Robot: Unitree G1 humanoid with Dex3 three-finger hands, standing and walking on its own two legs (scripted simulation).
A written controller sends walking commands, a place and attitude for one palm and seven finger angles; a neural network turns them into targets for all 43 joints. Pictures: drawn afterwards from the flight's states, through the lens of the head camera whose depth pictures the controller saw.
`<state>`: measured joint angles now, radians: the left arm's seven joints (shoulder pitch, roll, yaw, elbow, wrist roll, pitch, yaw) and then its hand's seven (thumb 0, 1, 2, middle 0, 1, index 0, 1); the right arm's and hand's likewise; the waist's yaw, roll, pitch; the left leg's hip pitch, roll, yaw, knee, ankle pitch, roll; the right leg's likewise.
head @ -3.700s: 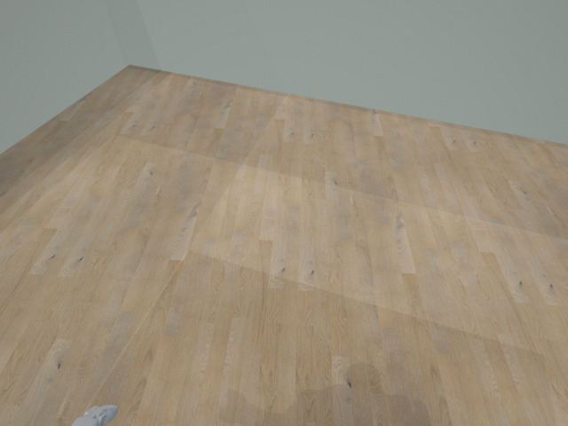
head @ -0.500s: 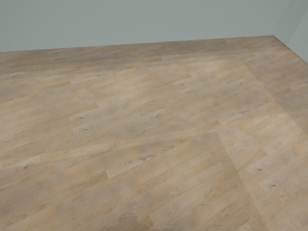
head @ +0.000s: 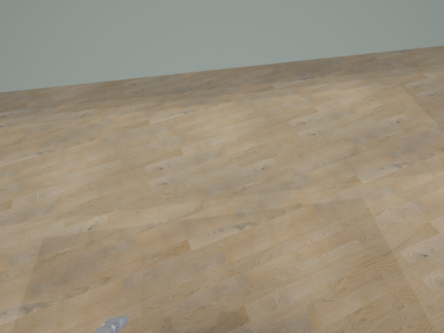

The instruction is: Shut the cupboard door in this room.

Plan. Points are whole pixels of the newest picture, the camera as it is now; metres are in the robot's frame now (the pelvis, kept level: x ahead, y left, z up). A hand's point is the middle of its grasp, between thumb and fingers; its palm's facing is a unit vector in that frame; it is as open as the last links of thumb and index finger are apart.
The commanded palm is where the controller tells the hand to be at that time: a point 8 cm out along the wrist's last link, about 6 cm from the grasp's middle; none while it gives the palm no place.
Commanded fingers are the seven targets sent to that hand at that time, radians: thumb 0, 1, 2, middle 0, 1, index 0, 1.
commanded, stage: turn or walk to find it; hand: left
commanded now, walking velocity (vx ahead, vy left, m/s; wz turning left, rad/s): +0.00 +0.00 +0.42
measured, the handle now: out of the picture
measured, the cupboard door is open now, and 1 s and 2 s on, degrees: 53 53 53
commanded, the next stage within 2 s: none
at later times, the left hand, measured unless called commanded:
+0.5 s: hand out of the picture -0.08 +0.24 -0.19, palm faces +0.30 -0.93 -0.22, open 7.3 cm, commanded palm none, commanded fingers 0.00 0.90 0.90 -0.20 -0.30 -0.20 -0.30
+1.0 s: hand out of the picture -0.05 +0.25 -0.14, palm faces +0.40 -0.88 -0.24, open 7.3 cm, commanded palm none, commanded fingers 0.00 0.90 0.90 -0.20 -0.30 -0.20 -0.30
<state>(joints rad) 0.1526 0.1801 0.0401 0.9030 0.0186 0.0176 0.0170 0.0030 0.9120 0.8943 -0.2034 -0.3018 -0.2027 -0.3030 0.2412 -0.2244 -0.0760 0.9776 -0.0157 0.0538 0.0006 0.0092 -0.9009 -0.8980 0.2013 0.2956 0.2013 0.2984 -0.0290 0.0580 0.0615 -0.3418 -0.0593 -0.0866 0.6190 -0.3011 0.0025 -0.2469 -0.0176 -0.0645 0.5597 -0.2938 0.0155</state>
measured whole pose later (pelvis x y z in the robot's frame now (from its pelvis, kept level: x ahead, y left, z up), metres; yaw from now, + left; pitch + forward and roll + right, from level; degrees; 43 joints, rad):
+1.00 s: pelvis -0.08 +0.02 +0.01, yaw +25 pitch -1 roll +0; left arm 0.11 0.20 0.05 0.91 0.01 0.05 0.02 0.00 0.91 0.89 -0.20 -0.30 -0.20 -0.30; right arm 0.27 -0.20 -0.06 0.99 -0.03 0.04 0.00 0.01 -0.90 -0.90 0.20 0.30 0.20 0.30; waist -0.05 0.02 0.05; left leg -0.28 -0.09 -0.09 0.44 -0.14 0.05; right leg -0.32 -0.03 -0.01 0.75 -0.42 0.07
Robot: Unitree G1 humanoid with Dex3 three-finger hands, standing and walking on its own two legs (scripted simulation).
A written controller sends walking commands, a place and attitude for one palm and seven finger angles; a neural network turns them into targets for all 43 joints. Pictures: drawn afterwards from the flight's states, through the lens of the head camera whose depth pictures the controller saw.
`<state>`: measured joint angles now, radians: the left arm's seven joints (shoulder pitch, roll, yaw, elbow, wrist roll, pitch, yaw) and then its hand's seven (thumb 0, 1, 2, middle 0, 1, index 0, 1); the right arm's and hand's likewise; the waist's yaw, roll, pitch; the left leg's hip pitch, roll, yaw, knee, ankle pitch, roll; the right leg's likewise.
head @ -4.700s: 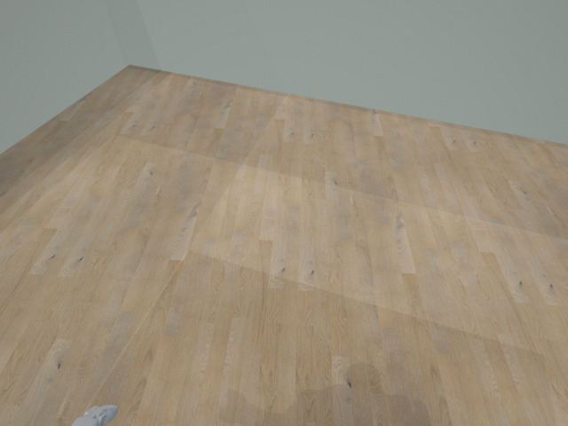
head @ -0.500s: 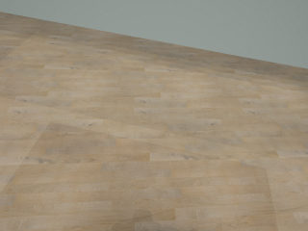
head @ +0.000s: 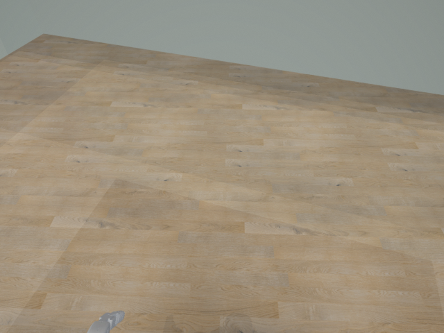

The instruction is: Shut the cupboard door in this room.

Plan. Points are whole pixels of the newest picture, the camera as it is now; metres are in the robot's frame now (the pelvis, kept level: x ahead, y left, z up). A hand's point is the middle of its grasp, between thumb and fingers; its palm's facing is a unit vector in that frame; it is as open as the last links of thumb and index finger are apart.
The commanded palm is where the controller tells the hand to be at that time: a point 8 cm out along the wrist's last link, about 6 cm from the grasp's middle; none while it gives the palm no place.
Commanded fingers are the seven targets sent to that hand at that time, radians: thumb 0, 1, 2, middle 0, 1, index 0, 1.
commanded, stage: turn or walk to find it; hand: left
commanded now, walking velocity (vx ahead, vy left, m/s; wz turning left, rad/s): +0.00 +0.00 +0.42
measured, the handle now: out of the picture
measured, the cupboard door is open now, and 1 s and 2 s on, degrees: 53 53 53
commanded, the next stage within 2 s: none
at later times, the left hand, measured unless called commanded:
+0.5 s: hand out of the picture -0.07 +0.19 -0.18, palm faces +0.30 -0.93 -0.22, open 7.3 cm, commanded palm none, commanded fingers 0.00 0.90 0.90 -0.20 -0.30 -0.20 -0.30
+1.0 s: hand out of the picture -0.06 +0.25 -0.15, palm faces +0.43 -0.87 -0.25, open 7.3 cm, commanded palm none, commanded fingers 0.00 0.90 0.90 -0.20 -0.30 -0.20 -0.30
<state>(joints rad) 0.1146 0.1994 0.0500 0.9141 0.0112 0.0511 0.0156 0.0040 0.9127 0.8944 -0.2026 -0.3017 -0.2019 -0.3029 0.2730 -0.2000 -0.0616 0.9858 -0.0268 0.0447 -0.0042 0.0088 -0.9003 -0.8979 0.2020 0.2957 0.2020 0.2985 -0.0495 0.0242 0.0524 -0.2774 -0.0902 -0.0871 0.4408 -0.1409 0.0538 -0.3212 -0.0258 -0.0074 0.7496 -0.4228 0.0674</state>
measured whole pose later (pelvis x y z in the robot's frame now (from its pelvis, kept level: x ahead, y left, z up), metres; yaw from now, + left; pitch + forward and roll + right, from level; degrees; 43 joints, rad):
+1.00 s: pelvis -0.08 +0.02 +0.00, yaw +26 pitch -1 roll +0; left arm 0.12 0.22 0.05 0.92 0.01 0.05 0.01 0.00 0.91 0.89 -0.20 -0.30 -0.20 -0.30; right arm 0.24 -0.19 -0.05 0.97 -0.02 0.03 -0.01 0.01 -0.90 -0.90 0.20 0.30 0.20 0.30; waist -0.03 0.01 0.07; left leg -0.22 -0.08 -0.08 0.45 -0.21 0.05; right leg -0.37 -0.05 -0.01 0.85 -0.44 0.09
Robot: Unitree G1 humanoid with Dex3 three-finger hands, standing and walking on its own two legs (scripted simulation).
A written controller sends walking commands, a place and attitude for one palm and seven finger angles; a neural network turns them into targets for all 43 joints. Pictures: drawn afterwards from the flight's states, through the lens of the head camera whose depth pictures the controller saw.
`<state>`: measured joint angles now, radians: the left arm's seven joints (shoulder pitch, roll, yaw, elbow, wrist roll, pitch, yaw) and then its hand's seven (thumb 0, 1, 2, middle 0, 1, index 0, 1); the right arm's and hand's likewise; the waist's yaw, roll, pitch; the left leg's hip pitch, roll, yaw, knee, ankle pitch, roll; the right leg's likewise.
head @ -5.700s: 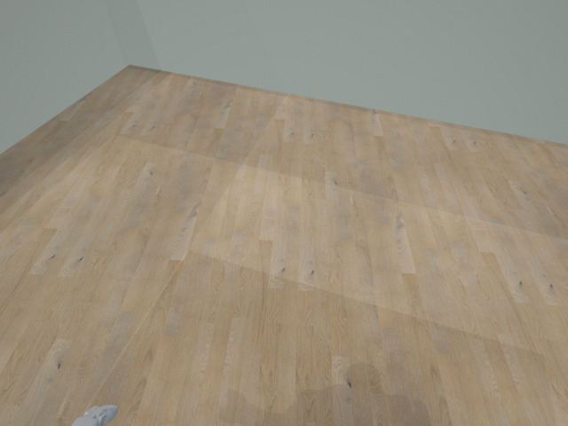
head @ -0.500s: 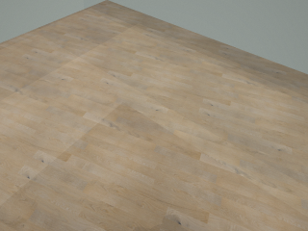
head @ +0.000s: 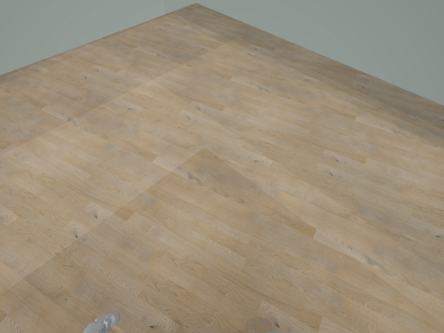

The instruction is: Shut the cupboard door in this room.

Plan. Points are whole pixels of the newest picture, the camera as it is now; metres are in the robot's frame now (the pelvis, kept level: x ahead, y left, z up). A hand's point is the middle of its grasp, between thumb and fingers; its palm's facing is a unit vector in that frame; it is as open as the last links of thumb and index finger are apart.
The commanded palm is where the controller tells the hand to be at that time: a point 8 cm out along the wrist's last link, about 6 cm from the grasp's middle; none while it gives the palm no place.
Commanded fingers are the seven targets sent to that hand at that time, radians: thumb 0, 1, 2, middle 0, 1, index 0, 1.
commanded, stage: turn or walk to find it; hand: left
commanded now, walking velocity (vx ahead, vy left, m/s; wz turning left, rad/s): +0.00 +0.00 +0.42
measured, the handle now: out of the picture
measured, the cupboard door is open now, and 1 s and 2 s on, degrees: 53 53 53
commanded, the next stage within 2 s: none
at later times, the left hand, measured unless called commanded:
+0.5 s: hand out of the picture -0.04 +0.16 -0.16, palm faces +0.28 -0.93 -0.25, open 7.3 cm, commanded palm none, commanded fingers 0.00 0.90 0.90 -0.20 -0.30 -0.20 -0.30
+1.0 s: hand out of the picture -0.10 +0.23 -0.16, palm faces +0.46 -0.86 -0.23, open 7.3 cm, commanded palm none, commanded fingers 0.00 0.90 0.90 -0.20 -0.30 -0.20 -0.30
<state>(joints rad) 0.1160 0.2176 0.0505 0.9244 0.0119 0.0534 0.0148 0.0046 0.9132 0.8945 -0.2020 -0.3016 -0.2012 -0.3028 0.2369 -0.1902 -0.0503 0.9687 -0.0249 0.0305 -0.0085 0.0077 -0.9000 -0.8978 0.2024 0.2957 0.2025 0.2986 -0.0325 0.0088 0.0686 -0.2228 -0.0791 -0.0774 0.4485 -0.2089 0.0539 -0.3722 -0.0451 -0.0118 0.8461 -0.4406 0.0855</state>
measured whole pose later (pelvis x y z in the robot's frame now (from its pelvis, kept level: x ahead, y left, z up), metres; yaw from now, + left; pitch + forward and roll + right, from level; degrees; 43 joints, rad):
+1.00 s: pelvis -0.08 +0.01 +0.00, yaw +26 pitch -1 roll -1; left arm 0.17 0.24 0.06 0.95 0.02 0.06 0.01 0.00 0.91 0.89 -0.20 -0.30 -0.20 -0.30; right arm 0.20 -0.18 -0.04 0.96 -0.02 0.02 0.00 0.01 -0.90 -0.90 0.20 0.30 0.20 0.30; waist 0.00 -0.02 0.06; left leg -0.22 -0.07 -0.04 0.42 -0.18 0.08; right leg -0.42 -0.08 -0.01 1.00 -0.40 0.10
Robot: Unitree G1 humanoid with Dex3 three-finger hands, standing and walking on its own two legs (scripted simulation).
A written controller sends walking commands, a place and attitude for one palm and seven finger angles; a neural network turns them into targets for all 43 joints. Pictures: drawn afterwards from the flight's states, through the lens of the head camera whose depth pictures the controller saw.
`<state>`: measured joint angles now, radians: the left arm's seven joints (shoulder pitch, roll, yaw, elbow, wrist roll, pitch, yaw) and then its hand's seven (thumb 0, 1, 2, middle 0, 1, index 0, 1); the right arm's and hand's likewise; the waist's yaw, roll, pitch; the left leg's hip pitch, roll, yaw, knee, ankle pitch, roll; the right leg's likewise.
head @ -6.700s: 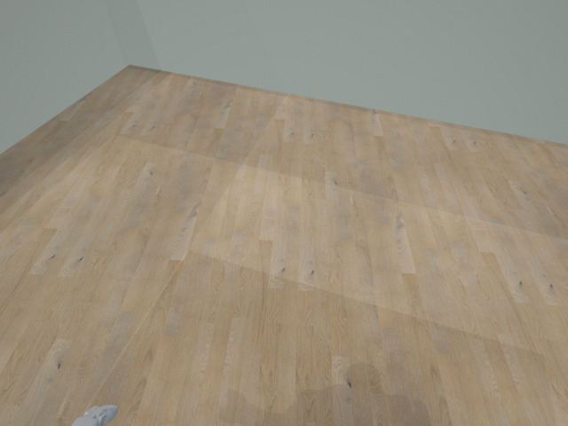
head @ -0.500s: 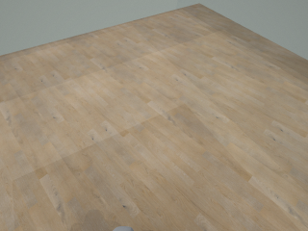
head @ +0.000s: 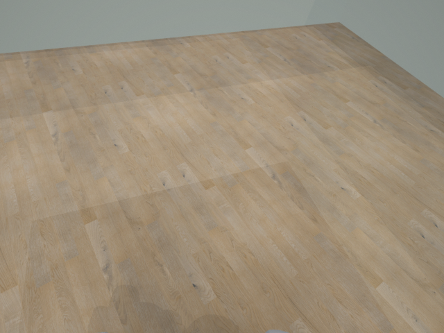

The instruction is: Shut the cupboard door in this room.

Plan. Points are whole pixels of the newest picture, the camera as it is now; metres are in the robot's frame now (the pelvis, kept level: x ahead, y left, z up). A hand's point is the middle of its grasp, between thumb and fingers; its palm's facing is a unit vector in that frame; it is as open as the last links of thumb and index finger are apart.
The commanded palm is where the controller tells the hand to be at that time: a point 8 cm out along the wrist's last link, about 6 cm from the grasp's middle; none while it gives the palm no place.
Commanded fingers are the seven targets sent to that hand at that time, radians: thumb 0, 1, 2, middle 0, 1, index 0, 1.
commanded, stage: turn or walk to find it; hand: left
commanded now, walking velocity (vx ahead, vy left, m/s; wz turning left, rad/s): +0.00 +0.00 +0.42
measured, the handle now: out of the picture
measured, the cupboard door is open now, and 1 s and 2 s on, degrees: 53 53 53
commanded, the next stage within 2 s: none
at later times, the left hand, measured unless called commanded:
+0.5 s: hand out of the picture -0.01 +0.14 -0.15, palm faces +0.26 -0.93 -0.26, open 7.3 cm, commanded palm none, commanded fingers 0.00 0.90 0.90 -0.20 -0.30 -0.20 -0.30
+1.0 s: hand out of the picture -0.15 +0.20 -0.17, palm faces +0.48 -0.85 -0.23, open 7.3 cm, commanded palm none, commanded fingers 0.00 0.90 0.90 -0.20 -0.30 -0.20 -0.30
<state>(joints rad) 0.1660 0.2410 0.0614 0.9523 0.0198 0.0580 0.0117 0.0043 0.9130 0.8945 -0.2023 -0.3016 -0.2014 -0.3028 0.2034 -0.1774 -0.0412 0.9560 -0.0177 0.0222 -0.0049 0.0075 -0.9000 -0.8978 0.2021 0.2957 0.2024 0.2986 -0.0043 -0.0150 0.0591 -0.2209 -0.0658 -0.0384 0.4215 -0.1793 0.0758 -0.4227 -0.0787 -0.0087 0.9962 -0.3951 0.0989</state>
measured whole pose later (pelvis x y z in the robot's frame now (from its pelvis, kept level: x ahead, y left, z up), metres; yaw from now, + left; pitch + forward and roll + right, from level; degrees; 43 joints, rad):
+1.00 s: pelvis -0.10 -0.01 +0.00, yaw +26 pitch -1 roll -1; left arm 0.21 0.26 0.06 0.98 0.02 0.06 0.01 0.01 0.91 0.89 -0.20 -0.30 -0.20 -0.30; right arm 0.15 -0.19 -0.03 0.95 -0.01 0.02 -0.01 0.01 -0.90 -0.90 0.20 0.30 0.20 0.30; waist 0.03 -0.03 0.07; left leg -0.19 -0.04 -0.01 0.44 -0.23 0.06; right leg -0.45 -0.09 -0.03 1.07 -0.38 0.09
